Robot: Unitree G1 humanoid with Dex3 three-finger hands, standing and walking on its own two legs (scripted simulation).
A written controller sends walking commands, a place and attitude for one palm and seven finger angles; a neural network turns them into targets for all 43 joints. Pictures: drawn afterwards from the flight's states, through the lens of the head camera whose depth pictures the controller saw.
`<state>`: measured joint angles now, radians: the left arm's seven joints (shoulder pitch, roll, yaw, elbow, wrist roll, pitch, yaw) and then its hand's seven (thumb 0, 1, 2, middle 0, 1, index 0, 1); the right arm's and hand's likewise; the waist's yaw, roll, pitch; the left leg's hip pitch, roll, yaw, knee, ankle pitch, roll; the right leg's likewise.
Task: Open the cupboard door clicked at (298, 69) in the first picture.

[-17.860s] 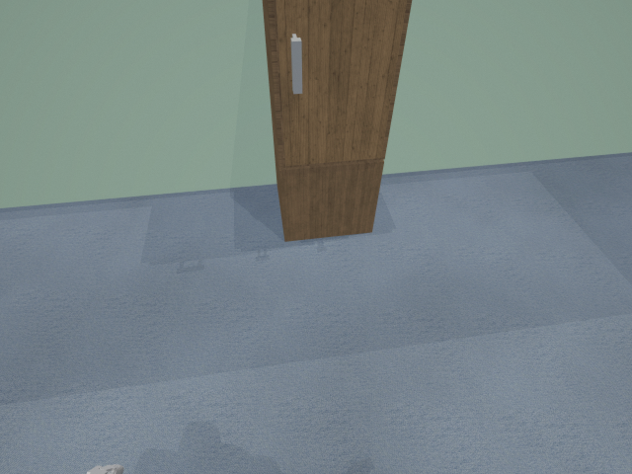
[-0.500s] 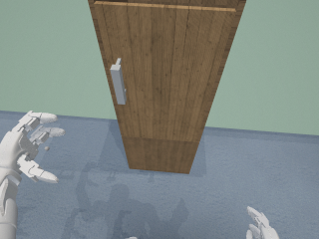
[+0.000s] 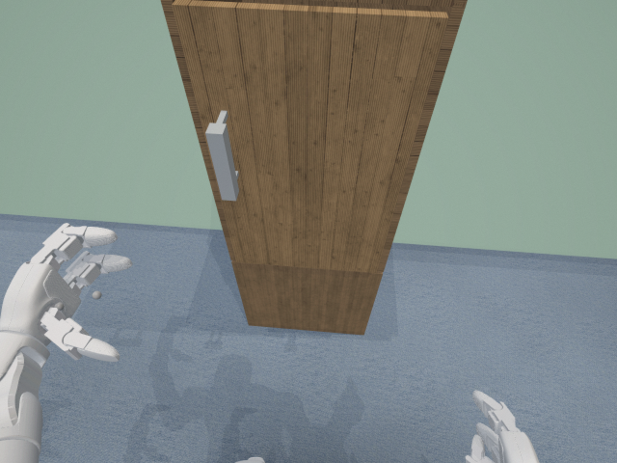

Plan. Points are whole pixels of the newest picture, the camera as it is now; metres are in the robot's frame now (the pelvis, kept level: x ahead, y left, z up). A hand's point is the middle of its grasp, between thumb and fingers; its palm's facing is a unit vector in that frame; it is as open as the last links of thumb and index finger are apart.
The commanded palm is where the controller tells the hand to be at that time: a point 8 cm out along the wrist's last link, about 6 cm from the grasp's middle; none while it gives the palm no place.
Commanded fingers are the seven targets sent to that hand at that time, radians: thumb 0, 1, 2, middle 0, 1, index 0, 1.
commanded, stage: move the hooked fingers beside the handle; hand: left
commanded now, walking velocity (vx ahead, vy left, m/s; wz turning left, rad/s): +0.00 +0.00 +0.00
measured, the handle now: (226, 156) +0.57 +0.18 +0.06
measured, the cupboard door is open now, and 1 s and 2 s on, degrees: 0 0 0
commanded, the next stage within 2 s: none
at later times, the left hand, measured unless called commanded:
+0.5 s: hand (126, 247) +0.36 +0.26 +0.08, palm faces -0.04 -1.00 -0.01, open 14.0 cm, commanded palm +0.34 +0.31 +0.08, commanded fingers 0.00 -0.50 0.30 -0.30 -1.20 -0.30 -1.20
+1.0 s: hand (154, 207) +0.43 +0.25 +0.07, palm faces -0.04 -1.00 +0.00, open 14.0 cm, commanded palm +0.42 +0.30 +0.07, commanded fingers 0.00 -0.50 0.30 -0.30 -1.20 -0.30 -1.20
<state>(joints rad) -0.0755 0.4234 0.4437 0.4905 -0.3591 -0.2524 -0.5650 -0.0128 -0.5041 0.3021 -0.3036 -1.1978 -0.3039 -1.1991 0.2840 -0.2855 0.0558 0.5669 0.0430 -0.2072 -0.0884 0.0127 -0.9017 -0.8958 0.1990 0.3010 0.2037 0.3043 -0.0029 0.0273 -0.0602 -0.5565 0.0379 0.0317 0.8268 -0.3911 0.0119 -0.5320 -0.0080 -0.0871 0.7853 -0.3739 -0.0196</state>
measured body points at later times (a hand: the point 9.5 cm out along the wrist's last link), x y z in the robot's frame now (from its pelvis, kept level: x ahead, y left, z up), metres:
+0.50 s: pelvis +0.00 +0.01 +0.00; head +0.06 +0.02 +0.44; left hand +0.35 +0.32 +0.08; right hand +0.12 -0.25 -0.10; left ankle +0.02 +0.11 -0.70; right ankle +0.01 -0.11 -0.70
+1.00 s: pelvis +0.00 +0.01 -0.01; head +0.08 +0.02 +0.43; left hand +0.43 +0.31 +0.08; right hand +0.06 -0.26 -0.12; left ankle +0.02 +0.11 -0.70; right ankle +0.01 -0.11 -0.70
